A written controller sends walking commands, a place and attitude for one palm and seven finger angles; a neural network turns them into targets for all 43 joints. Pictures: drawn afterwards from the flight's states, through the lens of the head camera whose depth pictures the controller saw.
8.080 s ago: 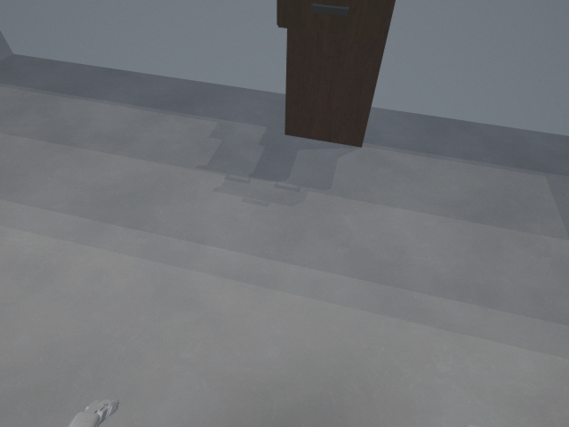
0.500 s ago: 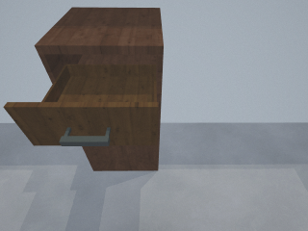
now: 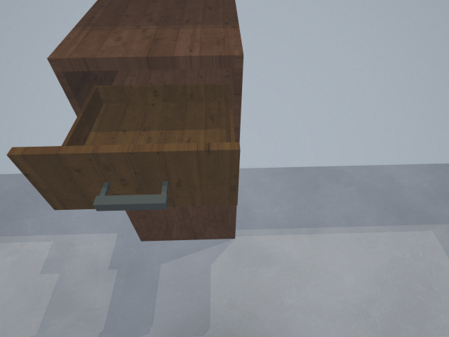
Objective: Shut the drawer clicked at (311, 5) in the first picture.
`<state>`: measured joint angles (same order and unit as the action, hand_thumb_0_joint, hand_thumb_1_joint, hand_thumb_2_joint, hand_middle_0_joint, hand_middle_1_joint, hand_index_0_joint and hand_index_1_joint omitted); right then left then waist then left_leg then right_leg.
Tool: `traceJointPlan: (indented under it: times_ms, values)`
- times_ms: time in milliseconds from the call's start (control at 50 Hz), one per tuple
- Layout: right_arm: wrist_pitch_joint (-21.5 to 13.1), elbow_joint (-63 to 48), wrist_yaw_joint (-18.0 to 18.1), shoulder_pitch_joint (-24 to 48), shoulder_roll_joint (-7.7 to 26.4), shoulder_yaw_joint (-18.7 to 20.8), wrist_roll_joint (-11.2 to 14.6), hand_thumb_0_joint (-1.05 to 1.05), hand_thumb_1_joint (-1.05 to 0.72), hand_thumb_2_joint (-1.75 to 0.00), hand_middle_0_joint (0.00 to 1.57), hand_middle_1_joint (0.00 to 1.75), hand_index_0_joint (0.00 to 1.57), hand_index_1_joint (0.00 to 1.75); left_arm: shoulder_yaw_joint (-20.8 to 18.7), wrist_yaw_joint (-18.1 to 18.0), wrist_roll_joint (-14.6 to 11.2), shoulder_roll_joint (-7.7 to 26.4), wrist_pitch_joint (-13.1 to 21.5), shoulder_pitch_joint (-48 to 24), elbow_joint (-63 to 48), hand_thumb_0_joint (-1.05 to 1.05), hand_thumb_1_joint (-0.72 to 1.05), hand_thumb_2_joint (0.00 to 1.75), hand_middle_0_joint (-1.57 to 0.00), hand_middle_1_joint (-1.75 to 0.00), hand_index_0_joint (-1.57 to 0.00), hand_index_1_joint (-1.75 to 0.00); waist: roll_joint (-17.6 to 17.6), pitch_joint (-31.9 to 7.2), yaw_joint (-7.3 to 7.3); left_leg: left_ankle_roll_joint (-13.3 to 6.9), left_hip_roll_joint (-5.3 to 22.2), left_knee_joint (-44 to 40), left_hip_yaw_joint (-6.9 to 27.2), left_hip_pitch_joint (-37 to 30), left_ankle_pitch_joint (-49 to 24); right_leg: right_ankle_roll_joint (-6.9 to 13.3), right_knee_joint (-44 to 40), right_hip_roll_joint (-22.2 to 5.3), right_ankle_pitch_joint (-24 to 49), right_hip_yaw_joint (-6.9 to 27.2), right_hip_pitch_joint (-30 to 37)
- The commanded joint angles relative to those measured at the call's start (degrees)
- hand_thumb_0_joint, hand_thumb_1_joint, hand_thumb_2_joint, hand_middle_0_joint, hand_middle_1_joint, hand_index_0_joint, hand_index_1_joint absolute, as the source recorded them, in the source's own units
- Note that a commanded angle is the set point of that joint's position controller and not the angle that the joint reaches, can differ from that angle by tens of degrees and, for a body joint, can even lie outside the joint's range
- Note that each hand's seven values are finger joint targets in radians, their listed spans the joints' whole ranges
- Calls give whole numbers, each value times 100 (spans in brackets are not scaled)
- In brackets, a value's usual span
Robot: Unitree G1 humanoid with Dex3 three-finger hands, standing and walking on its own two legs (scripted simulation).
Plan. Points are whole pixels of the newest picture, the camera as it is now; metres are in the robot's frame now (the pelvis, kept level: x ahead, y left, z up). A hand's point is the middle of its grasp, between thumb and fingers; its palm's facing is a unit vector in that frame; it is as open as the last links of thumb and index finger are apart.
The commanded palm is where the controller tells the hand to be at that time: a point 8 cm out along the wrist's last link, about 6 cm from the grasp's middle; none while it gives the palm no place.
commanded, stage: shuffle to correct the standing spot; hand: left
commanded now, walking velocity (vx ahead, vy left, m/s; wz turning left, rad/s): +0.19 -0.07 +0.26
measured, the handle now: (133, 194) +0.36 +0.20 +0.04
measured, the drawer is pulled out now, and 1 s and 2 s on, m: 0.28 0.28 0.28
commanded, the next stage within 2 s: come to a stop and stand still in 0.16 s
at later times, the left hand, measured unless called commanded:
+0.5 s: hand out of the picture +0.06 +0.17 -0.18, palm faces +0.13 -0.97 -0.20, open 7.3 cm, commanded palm none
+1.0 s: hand out of the picture +0.14 +0.22 -0.17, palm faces +0.06 -0.97 -0.23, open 7.3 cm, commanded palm none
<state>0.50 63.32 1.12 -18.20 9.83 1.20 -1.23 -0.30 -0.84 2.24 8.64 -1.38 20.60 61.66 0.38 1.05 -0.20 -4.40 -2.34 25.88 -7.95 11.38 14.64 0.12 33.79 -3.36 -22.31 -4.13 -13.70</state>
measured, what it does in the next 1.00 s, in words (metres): steps on the spot: left foot, then right foot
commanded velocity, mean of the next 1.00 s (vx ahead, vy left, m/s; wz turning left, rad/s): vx -0.02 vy -0.03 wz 0.02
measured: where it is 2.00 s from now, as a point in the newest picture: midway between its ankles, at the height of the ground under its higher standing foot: outside the picture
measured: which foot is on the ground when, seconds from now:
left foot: down 0.00-0.08, up 0.10-0.34, down 0.36-1.00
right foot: down 0.00-0.36, up 0.38-0.50, down 0.52-1.00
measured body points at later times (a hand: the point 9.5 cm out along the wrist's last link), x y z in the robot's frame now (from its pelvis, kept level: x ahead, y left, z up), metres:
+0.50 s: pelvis +0.09 +0.01 -0.01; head +0.13 +0.01 +0.44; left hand +0.05 +0.22 -0.17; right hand +0.19 -0.21 -0.16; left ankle +0.10 +0.13 -0.74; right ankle +0.05 -0.11 -0.73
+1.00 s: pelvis +0.07 +0.03 -0.01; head +0.08 +0.03 +0.44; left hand +0.13 +0.27 -0.15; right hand +0.14 -0.21 -0.15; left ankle +0.08 +0.10 -0.74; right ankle +0.06 -0.11 -0.74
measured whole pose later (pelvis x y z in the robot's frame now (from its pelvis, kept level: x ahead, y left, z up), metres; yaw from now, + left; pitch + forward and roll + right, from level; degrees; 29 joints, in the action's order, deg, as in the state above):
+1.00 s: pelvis +0.07 +0.03 -0.01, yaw +2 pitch -2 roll -1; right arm 1.3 54.3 1.0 -13.9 11.6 0.8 -0.9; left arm -0.2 -2.3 1.2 10.4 -1.0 13.1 52.7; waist 1.0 2.2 -0.3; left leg -3.9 -0.7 34.4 -5.4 14.6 18.2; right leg -0.6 32.8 -2.0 -19.0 -1.7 -11.8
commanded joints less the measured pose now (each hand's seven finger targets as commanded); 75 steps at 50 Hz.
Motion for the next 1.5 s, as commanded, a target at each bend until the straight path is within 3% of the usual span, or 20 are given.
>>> traceJointPlan:
  times_ms: [0,40,60,80,160,280,320,340,360,420,480,580,620,720,740,800,860,960,1040,1480]
  values:
    - [-114,-314,73,9,756,145,16,0,-90,-90,20,30,20,30,-115,-6,-40,359,188,425,-215,0,90,90,-20,-30,-20,-30,85,465,142,-238,1240,-918,1663,923,1629,134,-797,-53,276,152,358]
    - [-147,-478,24,183,338,40,56,0,-90,-90,20,30,20,30,-205,-85,-56,737,246,904,-58,0,90,90,-20,-30,-20,-30,-1011,537,327,137,299,685,517,2099,1177,667,-1777,-1117,-498,1610,1213]
    - [-135,-575,-5,398,305,58,27,0,-90,-90,20,30,20,30,-279,-132,-93,979,276,1112,-26,0,90,90,-20,-30,-20,-30,-1648,529,437,217,250,1787,231,2372,1456,1038,-2323,-1812,-737,2439,1145]
    - [-116,-642,-37,626,453,112,12,0,-90,-90,20,30,20,30,-264,-164,-102,833,317,1109,-32,0,90,90,-20,-30,-20,-30,-1317,725,450,207,472,2615,495,2528,1522,1242,-2496,-1907,-608,2444,889]
    - [-164,-674,-102,568,192,107,40,0,-90,-90,20,30,20,30,-239,-165,-27,639,423,720,-52,0,90,90,-20,-30,-20,-30,-438,586,121,291,662,2749,498,2450,1186,1208,-1908,-1589,1621,1245,1073]
    - [-252,-485,-75,27,69,44,31,0,-90,-90,20,30,20,30,-238,-63,-115,657,343,495,9,0,90,90,-20,-30,-20,-30,-749,340,-136,381,308,417,-229,126,-472,509,-961,-754,2412,97,147]
    - [-325,-279,39,-619,644,143,0,0,-90,-90,20,30,20,30,-139,-91,-127,345,302,672,-40,0,90,90,-20,-30,-20,-30,273,-359,-283,104,1169,222,751,-1448,-2969,47,388,-336,2302,-255,-530]
    - [-301,-265,106,-821,975,198,7,0,-90,-90,20,30,20,30,-84,-128,-167,173,284,739,-107,0,90,90,-20,-30,-20,-30,1030,-624,-293,-495,2127,195,1719,-1821,-4934,-175,971,-12,378,-330,-913]
    - [-229,-265,125,-643,1001,193,32,0,-90,-90,20,30,20,30,-71,-177,-171,152,245,654,-162,0,90,90,-20,-30,-20,-30,1074,-515,-214,-775,2451,-125,1725,-1235,-5452,-162,1330,-17,-1308,-37,-648]
    - [-175,-412,180,225,859,118,18,0,-90,-90,20,30,20,30,-119,-220,-139,235,110,574,-162,0,90,90,-20,-30,-20,-30,936,240,46,-615,2163,-186,1436,-188,-5301,-104,906,-203,-708,162,-465]
    - [-65,-588,207,530,838,250,70,0,-90,-90,20,30,20,30,-216,-200,-79,416,104,778,-228,0,90,90,-20,-30,-20,-30,286,-152,146,-91,1543,478,848,-360,-4466,-67,-319,-74,1869,188,-146]
    - [98,-829,125,842,307,282,60,0,-90,-90,20,30,20,30,-368,-180,-26,935,96,389,-576,0,90,90,-20,-30,-20,-30,-1317,-236,230,507,357,1917,191,1062,617,897,-518,-1240,6103,1120,752]
    - [140,-912,122,1090,190,279,57,0,-90,-90,20,30,20,30,-350,-219,-5,913,78,291,-640,0,90,90,-20,-30,-20,-30,-1033,-210,302,508,312,2617,427,1430,1692,1239,-644,-1472,6163,1225,837]
    - [89,-813,60,688,261,233,85,0,-90,-90,20,30,20,30,-372,-226,-46,1055,70,-435,-850,0,90,90,-20,-30,-20,-30,-903,-147,-19,568,287,992,372,772,502,939,-313,-1046,4981,837,732]
    - [-84,-1131,50,631,675,292,127,0,-90,-90,20,30,20,30,-338,-451,-69,1190,225,-335,-958,0,90,90,-20,-30,-20,-30,-1281,-979,-212,564,232,801,221,359,63,479,94,-931,7460,1363,1100]
    - [-97,-1185,-13,255,810,222,26,0,-90,-90,20,30,20,30,-258,-321,-181,946,273,-455,-1243,0,90,90,-20,-30,-20,-30,439,-1339,-217,50,904,387,785,-611,-2376,248,707,-383,4122,483,564]
    - [-75,-1302,35,608,817,99,20,0,-90,-90,20,30,20,30,-146,-274,-143,719,108,-406,-1207,0,90,90,-20,-30,-20,-30,1600,62,63,-339,1395,-171,1694,166,-3120,130,250,163,-359,261,-129]
    - [-39,-1449,-31,583,778,28,23,0,-90,-90,20,30,20,30,-81,-143,-118,847,113,-391,-1136,0,90,90,-20,-30,-20,-30,178,568,38,61,812,-572,1400,897,863,330,-930,-45,46,779,-107]
    - [-60,-1351,-66,354,924,59,-2,0,-90,-90,20,30,20,30,-84,-124,-116,867,110,-481,-1231,0,90,90,-20,-30,-20,-30,29,365,-14,34,879,-920,1545,747,1447,237,-827,29,-108,679,-195]
    - [-250,-557,8,82,679,-66,88,0,-90,-90,20,30,20,30,29,-173,-158,766,231,-54,-469,0,90,90,-20,-30,-20,-30,-75,-69,15,96,837,-442,1030,-347,-1307,156,-1032,-237,1555,816,121]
